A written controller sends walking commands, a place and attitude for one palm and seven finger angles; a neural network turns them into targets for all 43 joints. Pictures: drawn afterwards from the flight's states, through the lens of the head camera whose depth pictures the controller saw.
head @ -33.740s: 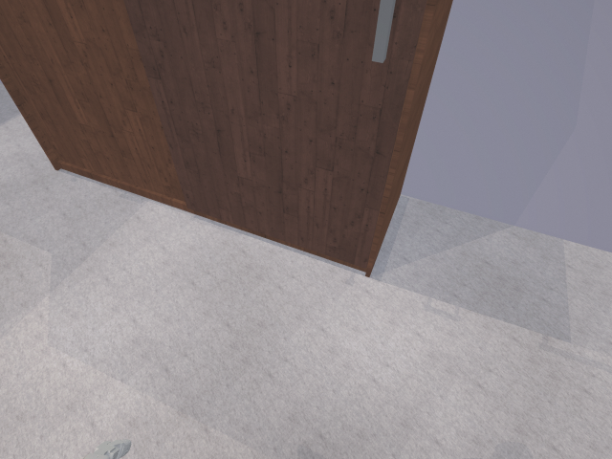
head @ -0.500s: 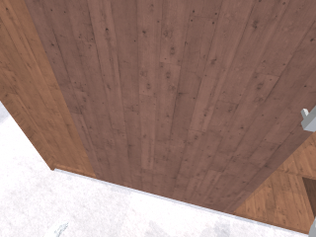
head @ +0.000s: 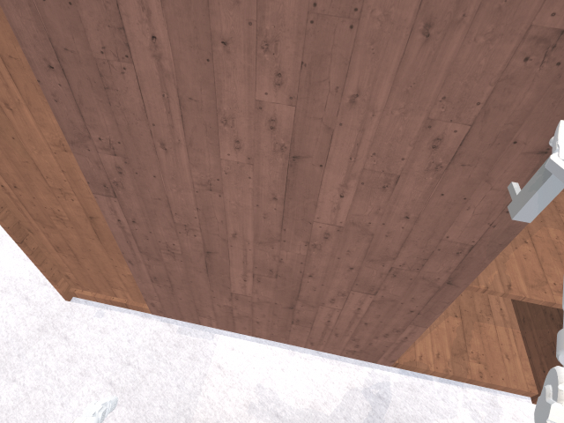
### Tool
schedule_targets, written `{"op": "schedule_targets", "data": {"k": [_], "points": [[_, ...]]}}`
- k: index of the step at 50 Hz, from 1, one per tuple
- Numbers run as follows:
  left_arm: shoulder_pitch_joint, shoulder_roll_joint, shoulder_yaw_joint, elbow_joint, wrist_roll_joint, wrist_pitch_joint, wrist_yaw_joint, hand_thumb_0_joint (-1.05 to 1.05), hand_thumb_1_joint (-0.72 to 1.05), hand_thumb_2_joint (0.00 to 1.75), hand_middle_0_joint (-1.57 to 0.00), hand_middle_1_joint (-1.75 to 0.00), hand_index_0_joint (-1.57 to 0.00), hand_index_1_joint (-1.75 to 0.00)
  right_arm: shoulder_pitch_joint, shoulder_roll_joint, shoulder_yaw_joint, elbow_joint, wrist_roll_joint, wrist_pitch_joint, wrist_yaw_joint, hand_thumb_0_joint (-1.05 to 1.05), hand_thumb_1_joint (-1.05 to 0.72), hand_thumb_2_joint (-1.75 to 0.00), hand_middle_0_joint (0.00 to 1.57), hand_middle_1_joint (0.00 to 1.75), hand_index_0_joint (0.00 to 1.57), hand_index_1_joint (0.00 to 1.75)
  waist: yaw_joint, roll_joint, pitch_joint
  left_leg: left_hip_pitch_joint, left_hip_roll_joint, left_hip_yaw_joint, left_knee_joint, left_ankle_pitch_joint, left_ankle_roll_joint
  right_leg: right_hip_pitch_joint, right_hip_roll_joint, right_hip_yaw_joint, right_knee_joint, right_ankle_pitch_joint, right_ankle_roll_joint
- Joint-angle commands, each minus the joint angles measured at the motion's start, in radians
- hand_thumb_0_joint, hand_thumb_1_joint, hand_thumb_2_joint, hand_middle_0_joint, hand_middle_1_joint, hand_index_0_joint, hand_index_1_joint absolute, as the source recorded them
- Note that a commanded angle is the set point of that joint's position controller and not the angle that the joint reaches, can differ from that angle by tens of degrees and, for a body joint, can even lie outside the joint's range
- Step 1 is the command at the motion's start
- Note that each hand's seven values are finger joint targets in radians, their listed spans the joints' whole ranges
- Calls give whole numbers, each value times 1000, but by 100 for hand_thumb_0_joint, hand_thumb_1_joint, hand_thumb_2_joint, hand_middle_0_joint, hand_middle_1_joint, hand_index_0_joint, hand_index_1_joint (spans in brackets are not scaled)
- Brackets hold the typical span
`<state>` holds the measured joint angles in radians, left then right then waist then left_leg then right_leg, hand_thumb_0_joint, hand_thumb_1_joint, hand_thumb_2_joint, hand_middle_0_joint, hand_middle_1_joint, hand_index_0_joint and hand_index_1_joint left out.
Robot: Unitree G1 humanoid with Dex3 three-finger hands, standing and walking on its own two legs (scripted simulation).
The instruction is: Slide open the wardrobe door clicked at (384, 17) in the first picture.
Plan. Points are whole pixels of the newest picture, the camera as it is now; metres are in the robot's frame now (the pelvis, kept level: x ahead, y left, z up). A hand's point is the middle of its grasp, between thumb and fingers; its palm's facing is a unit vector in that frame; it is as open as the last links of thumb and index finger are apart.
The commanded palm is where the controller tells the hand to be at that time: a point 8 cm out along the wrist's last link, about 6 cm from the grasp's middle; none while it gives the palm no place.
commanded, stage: stop walking and hold the door there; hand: right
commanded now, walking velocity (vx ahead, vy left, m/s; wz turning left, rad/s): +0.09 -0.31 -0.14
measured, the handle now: out of the picture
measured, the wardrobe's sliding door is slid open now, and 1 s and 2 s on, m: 0.50 0.50 0.50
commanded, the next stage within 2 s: loosen the grip on the handle in 1.14 s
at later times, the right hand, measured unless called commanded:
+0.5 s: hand (558, 157) +0.40 -0.29 +0.23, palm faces +0.36 +0.92 -0.17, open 6.2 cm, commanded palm +0.36 -0.33 +0.19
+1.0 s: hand (560, 157) +0.40 -0.29 +0.24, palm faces +0.29 +0.95 -0.11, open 6.1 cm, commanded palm +0.37 -0.33 +0.19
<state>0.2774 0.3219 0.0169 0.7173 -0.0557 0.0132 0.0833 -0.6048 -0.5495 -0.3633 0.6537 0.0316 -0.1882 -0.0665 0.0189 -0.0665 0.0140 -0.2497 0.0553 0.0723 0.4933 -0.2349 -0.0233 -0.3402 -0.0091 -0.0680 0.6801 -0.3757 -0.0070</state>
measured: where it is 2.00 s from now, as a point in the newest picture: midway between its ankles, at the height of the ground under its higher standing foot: outside the picture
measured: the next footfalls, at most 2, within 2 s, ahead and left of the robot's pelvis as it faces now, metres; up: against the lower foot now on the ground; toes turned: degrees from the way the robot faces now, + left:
right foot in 0.14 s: +0.03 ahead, -0.18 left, +0.00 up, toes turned -1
left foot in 0.42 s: +0.01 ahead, +0.02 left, +0.00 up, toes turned +5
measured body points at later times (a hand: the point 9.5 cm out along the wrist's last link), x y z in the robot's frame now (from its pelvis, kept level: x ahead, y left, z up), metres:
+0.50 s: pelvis -0.03 -0.06 +0.00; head +0.02 -0.04 +0.44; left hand +0.12 +0.15 -0.13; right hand +0.37 -0.34 +0.24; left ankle -0.03 +0.02 -0.74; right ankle +0.02 -0.17 -0.73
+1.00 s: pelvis -0.03 -0.08 +0.00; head -0.01 -0.08 +0.45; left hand +0.10 +0.17 -0.11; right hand +0.37 -0.34 +0.24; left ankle -0.03 +0.02 -0.74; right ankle -0.01 -0.18 -0.74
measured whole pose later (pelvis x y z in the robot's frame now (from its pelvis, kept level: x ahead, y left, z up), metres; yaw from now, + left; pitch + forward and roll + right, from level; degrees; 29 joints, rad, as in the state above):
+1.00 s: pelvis -0.03 -0.08 +0.00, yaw +1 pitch +0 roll +1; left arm 0.22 0.25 -0.04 0.67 -0.04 0.00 0.08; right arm -0.67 -0.39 -0.23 0.52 0.09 -0.15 -0.10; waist 0.01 -0.02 0.03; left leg -0.23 -0.01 0.08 0.47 -0.24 0.02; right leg -0.27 -0.04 -0.11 0.51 -0.23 -0.02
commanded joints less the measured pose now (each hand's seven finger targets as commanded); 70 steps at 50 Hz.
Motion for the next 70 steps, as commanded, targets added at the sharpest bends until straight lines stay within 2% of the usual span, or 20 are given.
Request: {"op": "schedule_targets", "data": {"k": [1, 5, 6, 8, 10, 13, 17, 19, 24, 29, 32, 34, 46, 61, 62, 63, 64, 65, 67, 70], "points": [[-64, 113, 44, -125, 16, -50, 1, 0, 90, 90, -20, -30, -20, -30, -257, -301, -88, -83, -19, 3, -16, 0, -90, -90, 45, 140, 45, 140, -41, 309, -132, 164, 364, -237, -146, 261, 145, -104, -58, 96, 84, -62, 8], [-83, 84, 38, -98, 26, -39, 4, 0, 90, 90, -20, -30, -20, -30, -291, -235, -35, -137, -14, -21, -9, 0, -90, -90, 45, 140, 45, 140, -3, 227, -130, 1, 274, -57, -12, 217, 50, 172, -16, -23, -216, 218, 21], [-92, 93, 44, -101, 23, -39, 9, 0, 90, 90, -20, -30, -20, -30, -311, -210, -18, -187, -11, -35, -7, 0, -90, -90, 45, 140, 45, 140, -3, 144, -136, -70, 195, -8, 86, 154, 23, 234, -73, 13, -263, 306, 4], [-99, 100, 41, -145, 9, -40, 10, 0, 90, 90, -20, -30, -20, -30, -376, -90, 92, -325, 5, -66, 12, 0, -90, -90, 45, 140, 45, 140, -2, -200, -179, -181, 1, 38, 408, -273, -30, 262, -315, 291, -323, 627, -129], [-88, 54, 19, -158, 18, -52, -2, 0, 90, 90, -20, -30, -20, -30, -331, 9, 156, -336, 3, -58, 22, 0, -90, -90, 45, 140, 45, 140, -1, -83, -179, -206, 8, -21, 484, -329, -17, 250, -344, 316, -324, 661, -186], [-79, 73, 27, -141, 8, -67, 1, 0, 90, 90, -20, -30, -20, -30, -337, 5, 149, -380, 19, -31, 8, 0, -90, -90, 45, 140, 45, 140, -6, 26, -219, -144, -17, -26, 347, -180, -17, 303, -306, 206, -265, 702, -157], [-106, 60, -1, -151, 19, -75, -10, 0, 90, 90, -20, -30, -20, -30, -358, -15, 143, -371, 13, -8, 5, 0, -90, -90, 45, 140, 45, 140, -16, -132, -216, -25, -33, -16, 149, -168, -2, 225, -304, 178, -293, 498, -123], [-113, 62, -8, -157, 23, -70, -9, 0, 90, 90, -20, -30, -20, -30, -367, -54, 116, -359, 11, -4, 5, 0, -90, -90, 45, 140, 45, 140, -26, -87, -228, 71, -21, -38, -2, -90, 9, 176, -296, 177, -250, 427, -106], [-114, 40, -11, -165, 10, -82, -4, 0, 90, 90, -20, -30, -20, -30, -349, -107, 63, -307, 24, 27, -7, 0, -90, -90, 45, 140, 45, 140, -22, 296, -214, 167, 194, -245, -152, 240, 111, 8, -71, 37, -18, 14, 9], [-112, 47, -20, -136, 17, -90, 15, 0, 90, 90, -20, -30, -20, -30, -347, -101, 47, -285, 23, 26, -10, 0, -90, -90, 45, 140, 45, 140, -31, 172, -243, 266, 178, -146, -38, 517, 96, 30, -56, 32, -144, 115, 8], [-118, 63, -7, -140, 11, -81, 11, 0, 90, 90, -20, -30, -20, -30, -363, -39, 110, -338, 26, 23, -1, 0, -90, -90, 45, 140, 45, 140, -32, 58, -283, 144, 79, -65, 18, 444, 12, 247, -151, 74, -195, 610, -22], [-120, 61, -11, -146, 10, -64, 7, 0, 90, 90, -20, -30, -20, -30, -303, 10, 147, -295, 28, 27, 10, 0, -90, -90, 45, 140, 45, 140, -25, -31, -240, 79, 37, -63, -1, 245, -1, 233, -203, 137, -204, 579, -57], [-113, 71, -5, -163, 12, -49, 12, 0, 90, 90, -20, -30, -20, -30, -299, 5, 149, -248, 29, 12, -9, 0, -90, -90, 45, 140, 45, 140, -24, 51, -213, 72, 58, -101, -88, 114, 21, 157, -173, 102, -238, 347, -23], [-93, 69, -7, -141, 10, -47, 17, 0, 90, 90, -20, -30, -20, -30, -313, 23, 169, -186, 27, 4, -5, 0, -90, -90, 45, 140, 45, 140, -23, 96, -215, 39, 61, -103, -102, 98, 18, 176, -167, 90, -236, 350, -24], [-48, 97, 68, -158, 37, -102, -16, 0, 90, 90, -20, -30, -20, -30, -1248, -700, -305, -394, -110, -31, 2, 0, -90, -90, 45, 140, 45, 140, -58, 281, -171, 26, 33, -184, -191, 288, 17, 137, -120, 7, -166, 322, -50], [-35, 138, 134, -88, 115, -164, -21, 0, 90, 90, -20, -30, -20, -30, -1277, -581, -331, -192, -83, 67, 34, 0, -78, -84, 45, 140, 45, 140, 20, -69, -466, 145, -15, -80, 18, 527, 120, 60, -25, 55, -300, 566, -4], [0, 96, 81, -103, 45, -187, -21, 0, 90, 90, -20, -30, -20, -30, -1012, -220, -43, -88, -68, 88, 52, 0, -66, -78, 45, 140, 45, 140, 46, 100, -495, 34, -39, -31, 15, 409, 96, 229, -31, 21, -211, 636, 33], [61, 72, 68, -79, 27, -181, -24, 0, 90, 90, -20, -30, -20, -30, -663, -32, -25, 79, -39, 104, 78, 0, -54, -73, 45, 140, 45, 140, 29, 205, -435, -7, -61, -18, -3, 383, 76, 233, -45, 43, -205, 648, 20], [-8, 98, 60, -111, 40, -187, -24, 0, 90, 90, -20, -30, -20, -30, -619, -132, -129, -172, 56, 29, 90, 0, -30, -61, 45, 140, 45, 140, -38, 28, -504, 33, -53, -48, -47, 278, 71, 328, -36, 43, -226, 517, 14], [-18, 64, 34, -114, 36, -200, -41, 0, 90, 90, -20, -30, -20, -30, -673, 21, 86, -143, -2, -32, 44, 0, 7, -43, 45, 140, 45, 140, 17, -13, -303, -94, -46, -53, -85, 57, 69, 220, -37, 52, -245, 231, -9]]}}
